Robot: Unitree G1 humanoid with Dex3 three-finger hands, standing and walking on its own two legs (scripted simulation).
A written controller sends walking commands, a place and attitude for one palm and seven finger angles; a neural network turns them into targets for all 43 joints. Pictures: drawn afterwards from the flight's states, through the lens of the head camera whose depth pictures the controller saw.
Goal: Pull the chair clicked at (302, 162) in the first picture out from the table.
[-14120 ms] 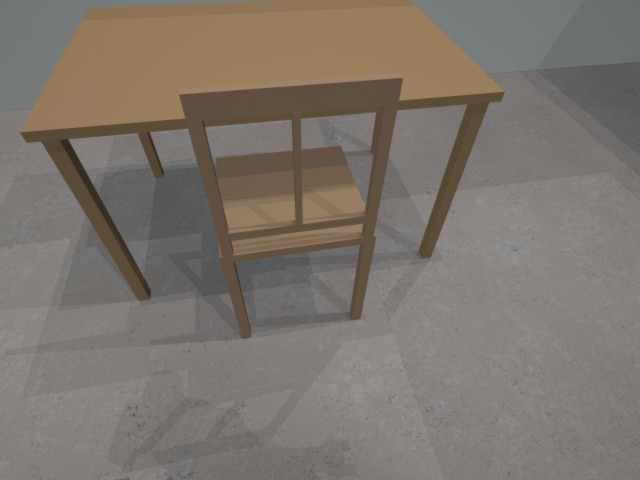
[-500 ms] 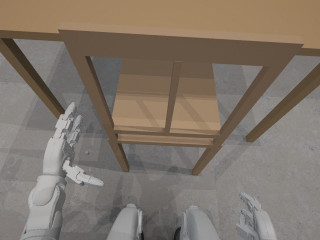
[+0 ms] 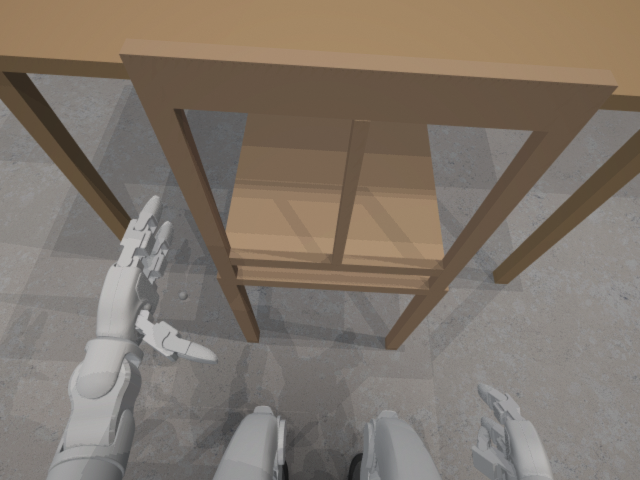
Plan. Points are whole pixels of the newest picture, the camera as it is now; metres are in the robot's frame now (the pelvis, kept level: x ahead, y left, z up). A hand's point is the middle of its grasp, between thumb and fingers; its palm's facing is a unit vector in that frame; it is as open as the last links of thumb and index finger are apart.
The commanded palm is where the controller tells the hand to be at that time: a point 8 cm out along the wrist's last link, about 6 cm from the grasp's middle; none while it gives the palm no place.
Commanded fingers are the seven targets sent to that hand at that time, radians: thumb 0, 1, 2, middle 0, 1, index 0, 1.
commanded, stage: push the fingers through the gap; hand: left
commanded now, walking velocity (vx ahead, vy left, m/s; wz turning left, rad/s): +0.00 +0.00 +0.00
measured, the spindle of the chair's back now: (346, 205) +0.45 -0.01 +0.04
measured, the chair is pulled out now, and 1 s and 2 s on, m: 0.00 0.00 0.00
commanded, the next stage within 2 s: hook a spindle and tug to test in 1.40 s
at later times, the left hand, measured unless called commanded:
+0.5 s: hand (187, 257) +0.37 +0.18 +0.02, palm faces -0.01 -1.00 -0.04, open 16.9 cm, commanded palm +0.35 +0.23 +0.02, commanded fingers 0.00 -0.50 0.30 -0.06 -0.08 -0.06 -0.08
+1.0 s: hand (195, 225) +0.42 +0.18 +0.02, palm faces +0.00 -1.00 -0.04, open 16.9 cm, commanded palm +0.40 +0.23 +0.02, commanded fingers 0.00 -0.50 0.30 -0.06 -0.08 -0.06 -0.08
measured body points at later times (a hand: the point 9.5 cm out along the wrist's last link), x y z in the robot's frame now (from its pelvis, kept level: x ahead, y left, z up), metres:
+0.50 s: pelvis +0.00 +0.00 +0.00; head +0.12 +0.01 +0.44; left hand +0.37 +0.24 +0.03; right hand +0.13 -0.26 -0.10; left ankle +0.03 +0.10 -0.62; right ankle +0.03 -0.12 -0.62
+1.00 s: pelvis +0.00 +0.01 +0.00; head +0.12 +0.03 +0.43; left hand +0.41 +0.24 +0.02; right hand +0.10 -0.25 -0.11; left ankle +0.03 +0.10 -0.62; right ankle +0.03 -0.12 -0.62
